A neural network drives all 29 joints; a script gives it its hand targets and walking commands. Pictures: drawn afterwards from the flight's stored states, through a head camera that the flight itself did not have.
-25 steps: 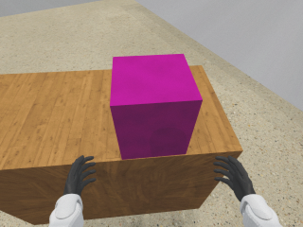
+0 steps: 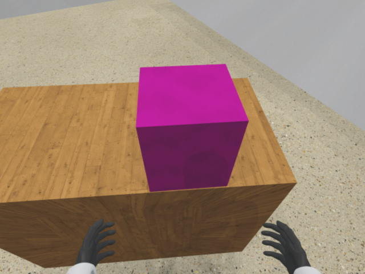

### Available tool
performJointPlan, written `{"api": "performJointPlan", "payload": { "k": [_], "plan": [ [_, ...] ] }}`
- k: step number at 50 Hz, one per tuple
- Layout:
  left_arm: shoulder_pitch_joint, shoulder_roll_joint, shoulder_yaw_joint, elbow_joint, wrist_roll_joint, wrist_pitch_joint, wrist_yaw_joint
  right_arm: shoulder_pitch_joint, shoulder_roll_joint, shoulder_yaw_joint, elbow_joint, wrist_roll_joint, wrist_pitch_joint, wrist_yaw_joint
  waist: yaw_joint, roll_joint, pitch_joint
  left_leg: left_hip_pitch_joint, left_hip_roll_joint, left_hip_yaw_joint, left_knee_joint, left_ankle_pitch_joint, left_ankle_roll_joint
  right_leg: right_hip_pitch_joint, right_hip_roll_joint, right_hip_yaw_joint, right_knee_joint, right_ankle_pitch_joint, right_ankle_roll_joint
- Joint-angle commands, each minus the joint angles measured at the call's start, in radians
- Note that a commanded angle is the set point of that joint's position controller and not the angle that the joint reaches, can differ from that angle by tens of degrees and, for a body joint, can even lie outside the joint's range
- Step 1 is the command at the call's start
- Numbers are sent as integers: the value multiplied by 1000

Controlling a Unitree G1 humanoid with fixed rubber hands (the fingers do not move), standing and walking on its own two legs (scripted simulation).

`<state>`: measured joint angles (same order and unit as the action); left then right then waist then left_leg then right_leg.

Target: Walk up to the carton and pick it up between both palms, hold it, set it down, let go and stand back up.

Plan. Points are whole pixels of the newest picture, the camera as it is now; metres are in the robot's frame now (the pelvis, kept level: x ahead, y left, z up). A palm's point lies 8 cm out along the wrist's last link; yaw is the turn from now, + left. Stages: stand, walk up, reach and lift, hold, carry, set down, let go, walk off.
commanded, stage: set down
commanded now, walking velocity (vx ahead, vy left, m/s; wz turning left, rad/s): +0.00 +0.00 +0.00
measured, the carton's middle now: (186, 130) +0.45 +0.02 +0.06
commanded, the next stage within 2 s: let go in 1.64 s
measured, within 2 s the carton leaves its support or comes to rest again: neither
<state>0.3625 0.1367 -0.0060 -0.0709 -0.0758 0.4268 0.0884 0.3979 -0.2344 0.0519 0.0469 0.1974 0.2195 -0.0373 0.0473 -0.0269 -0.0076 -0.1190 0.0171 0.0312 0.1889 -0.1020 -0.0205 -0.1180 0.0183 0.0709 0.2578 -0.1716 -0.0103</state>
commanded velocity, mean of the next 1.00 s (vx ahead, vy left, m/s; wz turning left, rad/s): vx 0.00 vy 0.00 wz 0.00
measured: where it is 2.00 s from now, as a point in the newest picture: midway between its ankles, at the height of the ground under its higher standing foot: outside the picture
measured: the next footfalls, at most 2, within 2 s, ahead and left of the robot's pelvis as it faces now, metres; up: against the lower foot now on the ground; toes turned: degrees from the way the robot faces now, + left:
none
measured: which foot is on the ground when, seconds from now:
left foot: down 0.00-1.00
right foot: down 0.00-1.00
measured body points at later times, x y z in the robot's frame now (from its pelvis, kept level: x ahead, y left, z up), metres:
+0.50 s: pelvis +0.00 +0.00 +0.00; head +0.03 +0.01 +0.45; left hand +0.15 +0.22 -0.07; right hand +0.15 -0.20 -0.07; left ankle -0.01 +0.13 -0.75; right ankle -0.03 -0.11 -0.75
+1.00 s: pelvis -0.01 +0.00 +0.00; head +0.05 +0.01 +0.44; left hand +0.15 +0.22 -0.11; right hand +0.15 -0.21 -0.11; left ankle -0.01 +0.13 -0.75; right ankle -0.03 -0.11 -0.75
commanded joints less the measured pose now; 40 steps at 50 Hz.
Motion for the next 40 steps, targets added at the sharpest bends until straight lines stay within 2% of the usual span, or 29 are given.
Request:
{"api": "performJointPlan", "payload": {
  "k": [1,19,40],
  "plan": [
    [-42,74,29,-176,8,-33,1,-19,-97,-52,-152,-13,-38,-4,2,-1,-93,109,-42,13,23,205,-14,-56,17,-4,-45,164,15],
    [-49,89,16,-75,20,19,3,-7,-55,-55,-38,-69,-3,-2,-6,4,-73,70,-35,9,39,121,-15,-95,9,-11,-29,109,18],
    [-172,76,45,125,69,115,-25,-129,-50,-51,189,-115,41,-3,-22,15,-137,45,-40,-5,90,228,-33,-29,17,-21,19,294,17]
  ]
}}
